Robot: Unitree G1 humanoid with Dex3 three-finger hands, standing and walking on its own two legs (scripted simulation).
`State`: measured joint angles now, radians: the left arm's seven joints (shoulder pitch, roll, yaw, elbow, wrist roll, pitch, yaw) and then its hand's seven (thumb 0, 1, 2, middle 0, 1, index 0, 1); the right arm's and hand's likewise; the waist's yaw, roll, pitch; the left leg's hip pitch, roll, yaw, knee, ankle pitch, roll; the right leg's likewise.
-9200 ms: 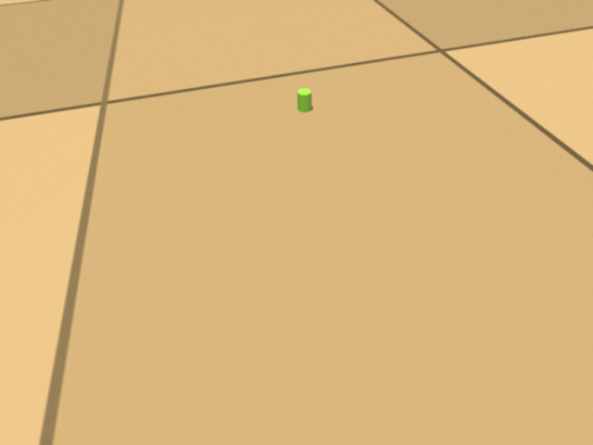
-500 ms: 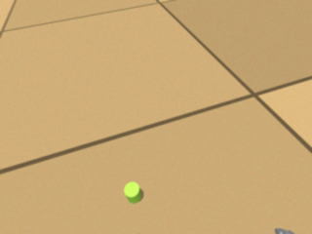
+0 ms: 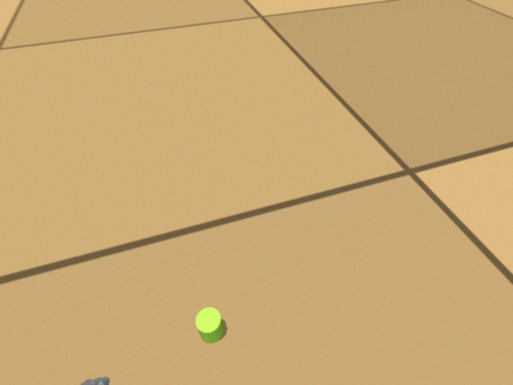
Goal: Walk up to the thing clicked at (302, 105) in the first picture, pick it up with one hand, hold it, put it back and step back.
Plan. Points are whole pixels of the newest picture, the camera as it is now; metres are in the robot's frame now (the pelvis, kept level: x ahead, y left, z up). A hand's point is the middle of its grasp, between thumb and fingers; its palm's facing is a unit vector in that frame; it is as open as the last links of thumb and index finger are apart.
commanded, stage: walk up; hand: left
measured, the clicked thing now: (210, 325) +0.46 +0.20 -0.71
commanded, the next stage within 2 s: none
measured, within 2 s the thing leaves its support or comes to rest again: neither
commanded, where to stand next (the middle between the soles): +0.12 +0.01 m, yaw -1 degrees
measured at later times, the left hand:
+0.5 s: hand out of the picture +0.07 +0.28 -0.17, palm faces +0.03 -0.92 -0.40, open 7.4 cm
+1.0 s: hand out of the picture +0.00 +0.26 -0.12, palm faces +0.00 -0.86 -0.50, open 7.4 cm
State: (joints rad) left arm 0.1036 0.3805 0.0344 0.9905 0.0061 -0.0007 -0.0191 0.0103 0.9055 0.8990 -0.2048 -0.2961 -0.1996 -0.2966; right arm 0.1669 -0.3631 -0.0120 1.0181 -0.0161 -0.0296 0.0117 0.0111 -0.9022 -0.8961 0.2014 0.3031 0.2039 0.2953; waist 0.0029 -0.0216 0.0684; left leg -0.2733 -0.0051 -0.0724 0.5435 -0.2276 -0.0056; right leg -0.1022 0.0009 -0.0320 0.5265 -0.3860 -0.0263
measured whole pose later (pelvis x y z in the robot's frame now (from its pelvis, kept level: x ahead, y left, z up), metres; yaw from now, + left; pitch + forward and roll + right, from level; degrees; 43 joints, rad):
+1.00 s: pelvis -0.02 -0.02 +0.00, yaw +0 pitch -1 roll +4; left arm 0.32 0.36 0.09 0.86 0.06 0.02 0.01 0.01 0.90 0.90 -0.21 -0.30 -0.20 -0.30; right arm 0.23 -0.44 -0.09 0.86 0.00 0.07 0.01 0.01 -0.91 -0.90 0.20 0.30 0.20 0.29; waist 0.04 0.05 0.12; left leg -0.51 -0.10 -0.15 1.21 -0.37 -0.03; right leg -0.32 -0.06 -0.04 0.64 -0.32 -0.05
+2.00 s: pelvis +0.01 +0.00 -0.02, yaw +2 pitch -2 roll +2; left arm 0.16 0.40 0.04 0.93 0.02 0.01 0.00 0.01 0.91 0.90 -0.20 -0.30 -0.20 -0.30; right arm 0.22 -0.38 -0.04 0.97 -0.03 0.01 0.02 0.01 -0.90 -0.90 0.20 0.30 0.20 0.30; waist 0.00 -0.01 0.09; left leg -0.25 0.01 0.01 0.71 -0.43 0.01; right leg -0.48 -0.05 0.05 0.83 -0.41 -0.01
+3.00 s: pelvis +0.06 +0.00 -0.02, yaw -1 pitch -3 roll -2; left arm 0.21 0.38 0.03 0.98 0.02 -0.03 0.02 0.01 0.91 0.90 -0.20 -0.30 -0.20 -0.30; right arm 0.16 -0.41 -0.04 0.88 -0.03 0.02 0.01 0.01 -0.90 -0.90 0.20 0.30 0.21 0.30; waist -0.01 0.05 0.13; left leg -0.39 0.06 0.03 0.77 -0.32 0.03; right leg -0.23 0.04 -0.01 0.67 -0.39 -0.01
